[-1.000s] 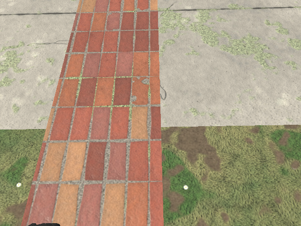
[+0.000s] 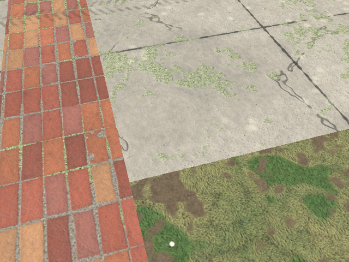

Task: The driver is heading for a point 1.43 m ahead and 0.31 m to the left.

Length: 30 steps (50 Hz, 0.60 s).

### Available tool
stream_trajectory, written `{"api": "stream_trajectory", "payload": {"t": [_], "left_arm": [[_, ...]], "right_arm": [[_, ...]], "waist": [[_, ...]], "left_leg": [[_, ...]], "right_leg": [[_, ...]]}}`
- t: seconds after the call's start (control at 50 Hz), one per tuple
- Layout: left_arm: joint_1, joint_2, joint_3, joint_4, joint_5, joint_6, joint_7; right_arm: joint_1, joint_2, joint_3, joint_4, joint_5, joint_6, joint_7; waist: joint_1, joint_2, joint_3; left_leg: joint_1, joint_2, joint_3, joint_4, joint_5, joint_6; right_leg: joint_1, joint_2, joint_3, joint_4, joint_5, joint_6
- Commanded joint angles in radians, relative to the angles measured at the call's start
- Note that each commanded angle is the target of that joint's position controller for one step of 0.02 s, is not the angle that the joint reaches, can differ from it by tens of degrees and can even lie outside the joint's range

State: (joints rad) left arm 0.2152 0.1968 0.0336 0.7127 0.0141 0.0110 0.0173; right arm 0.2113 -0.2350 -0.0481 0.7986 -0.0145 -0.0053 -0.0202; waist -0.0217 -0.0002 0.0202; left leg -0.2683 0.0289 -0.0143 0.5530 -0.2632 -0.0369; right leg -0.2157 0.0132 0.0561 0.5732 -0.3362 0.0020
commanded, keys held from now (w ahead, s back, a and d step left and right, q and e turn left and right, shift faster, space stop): w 1.00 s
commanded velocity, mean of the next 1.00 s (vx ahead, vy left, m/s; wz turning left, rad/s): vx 0.40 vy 0.00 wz -0.01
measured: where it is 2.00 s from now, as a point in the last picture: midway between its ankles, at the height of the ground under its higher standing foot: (169, 163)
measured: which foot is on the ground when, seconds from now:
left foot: down 0.00-0.66, up 0.68-1.00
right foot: down 0.00-0.18, up 0.20-0.64, down 0.66-1.00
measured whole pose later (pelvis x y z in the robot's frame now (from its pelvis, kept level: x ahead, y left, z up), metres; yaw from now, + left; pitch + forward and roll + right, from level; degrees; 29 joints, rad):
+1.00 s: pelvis +0.42 -0.02 +0.01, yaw +0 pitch +1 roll -2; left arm 0.36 0.26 0.05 0.86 -0.01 -0.09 -0.02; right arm 0.11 -0.29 -0.04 0.74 0.00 -0.07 0.00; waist 0.07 0.05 0.01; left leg -0.71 0.14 -0.05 0.76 0.03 -0.01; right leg -0.06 0.09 -0.04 0.22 -0.19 -0.07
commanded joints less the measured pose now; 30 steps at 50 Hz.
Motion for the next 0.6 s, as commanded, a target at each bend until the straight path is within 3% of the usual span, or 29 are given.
{"api": "stream_trajectory", "payload": {"t": [0.02,0.04,0.08,0.12,0.14,0.16,0.18,0.2,0.22,0.24,0.28,0.32,0.34,0.38,0.44,0.54,0.58,0.6], "left_arm": [[0.032,0.170,0.049,-0.050,-0.011,-0.006,0.007],[0.058,0.192,0.054,-0.047,-0.015,-0.007,0.007],[0.077,0.214,0.058,-0.034,-0.027,-0.022,0.009],[0.040,0.191,0.052,-0.031,-0.036,-0.037,0.008],[-0.011,0.178,0.047,-0.040,-0.042,-0.036,0.005],[-0.049,0.155,0.041,-0.049,-0.041,-0.037,0.003],[-0.084,0.101,0.026,-0.071,-0.033,-0.044,0.003],[-0.103,0.089,0.026,-0.116,-0.040,-0.061,0.010],[-0.104,0.153,0.043,-0.124,-0.054,-0.078,0.014],[-0.071,0.164,0.049,-0.105,-0.062,-0.090,0.005],[-0.060,0.143,0.047,-0.076,-0.044,-0.102,-0.007],[-0.078,0.133,0.051,-0.072,-0.034,-0.099,-0.022],[-0.083,0.121,0.048,-0.071,-0.032,-0.096,-0.029],[-0.128,0.100,0.040,-0.086,-0.029,-0.091,-0.034],[-0.232,0.072,0.023,-0.118,-0.033,-0.098,-0.046],[-0.331,0.104,0.023,-0.156,-0.045,-0.107,-0.069],[-0.322,0.130,0.030,-0.160,-0.043,-0.112,-0.075],[-0.283,0.151,0.039,-0.152,-0.040,-0.113,-0.074]], "right_arm": [[-0.010,-0.086,-0.024,-0.044,0.012,-0.014,-0.007],[-0.029,-0.086,-0.025,-0.055,0.018,-0.022,-0.006],[-0.056,-0.086,-0.027,-0.076,0.036,-0.049,0.002],[-0.012,-0.079,-0.028,-0.063,0.046,-0.076,0.019],[0.054,-0.071,-0.028,-0.035,0.048,-0.087,0.028],[0.145,-0.084,-0.036,0.011,0.041,-0.093,0.033],[0.240,-0.143,-0.052,0.040,0.029,-0.098,0.033],[0.323,-0.254,-0.078,0.050,0.024,-0.105,0.042],[0.301,-0.227,-0.064,0.031,0.008,-0.110,0.046],[0.243,-0.176,-0.047,0.013,0.011,-0.111,0.039],[0.193,-0.155,-0.037,-0.003,0.016,-0.105,0.033],[0.203,-0.109,-0.018,0.005,0.013,-0.096,0.031],[0.222,-0.104,-0.015,0.012,0.015,-0.092,0.030],[0.246,-0.116,-0.015,0.021,0.019,-0.084,0.022],[0.259,-0.149,-0.018,0.028,0.018,-0.073,0.008],[0.286,-0.174,-0.025,0.053,0.034,-0.067,0.008],[0.274,-0.188,-0.032,0.057,0.037,-0.062,0.007],[0.264,-0.202,-0.038,0.056,0.035,-0.059,0.006]], "waist": [[0.029,-0.095,0.012],[0.045,-0.142,0.048],[0.049,-0.195,0.117],[0.013,-0.201,0.120],[-0.029,-0.179,0.104],[-0.068,-0.136,0.071],[-0.095,-0.001,0.038],[-0.099,0.274,0.019],[-0.092,0.263,0.039],[-0.054,0.173,0.078],[-0.033,0.079,0.068],[-0.031,0.090,0.050],[-0.034,0.095,0.040],[-0.044,0.081,0.042],[-0.068,0.086,0.063],[-0.072,0.100,0.115],[-0.042,0.105,0.099],[-0.013,0.118,0.061]], "left_leg": [[-0.036,-0.060,0.074,0.050,-0.174,0.019],[-0.109,-0.069,0.088,0.123,-0.206,0.026],[-0.189,-0.036,0.050,0.223,-0.194,0.064],[-0.161,-0.008,0.030,0.164,-0.210,0.113],[-0.030,-0.017,0.043,0.037,-0.168,0.134],[0.133,-0.030,0.035,-0.031,-0.075,0.134],[0.242,0.074,-0.147,-0.133,-0.149,0.163],[0.345,0.276,-0.560,-0.323,-0.303,0.283],[0.344,0.367,-0.751,-0.393,-0.319,0.359],[0.346,0.351,-0.663,-0.366,-0.292,0.343],[0.344,0.275,-0.472,-0.368,-0.194,0.274],[0.318,0.212,-0.325,-0.393,-0.003,0.234],[0.320,0.196,-0.271,-0.398,0.091,0.233],[0.318,0.175,-0.190,-0.405,0.228,0.231],[0.258,0.153,-0.111,-0.421,0.271,0.219],[0.264,0.207,-0.096,-0.419,0.280,0.219],[0.321,0.228,-0.087,-0.365,0.421,0.201],[0.343,0.227,-0.075,-0.303,0.595,0.189]], "right_leg": [[-0.083,-0.091,0.146,-0.220,-0.323,-0.093],[-0.088,-0.152,0.243,-0.286,-0.460,-0.137],[-0.105,-0.258,0.408,-0.357,-0.524,-0.210],[-0.098,-0.267,0.392,-0.334,-0.426,-0.210],[-0.148,-0.227,0.321,-0.298,-0.369,-0.179],[-0.217,-0.166,0.237,-0.217,-0.284,-0.139],[-0.309,-0.073,0.102,0.006,-0.167,-0.074],[-0.487,0.052,-0.050,0.334,-0.145,-0.005],[-0.603,0.028,0.038,0.517,-0.253,-0.011],[-0.660,-0.026,0.061,0.604,-0.179,-0.030],[-0.674,-0.085,0.034,0.580,0.002,-0.056],[-0.609,-0.107,0.004,0.508,0.110,-0.048],[-0.596,-0.104,-0.018,0.473,0.143,-0.037],[-0.587,-0.096,-0.047,0.364,0.199,-0.013],[-0.507,-0.074,-0.074,0.156,0.322,0.007],[-0.424,-0.052,-0.074,0.000,0.365,-0.019],[-0.383,-0.039,-0.077,-0.038,0.315,-0.055],[-0.312,-0.015,-0.093,-0.045,0.287,-0.074]]}}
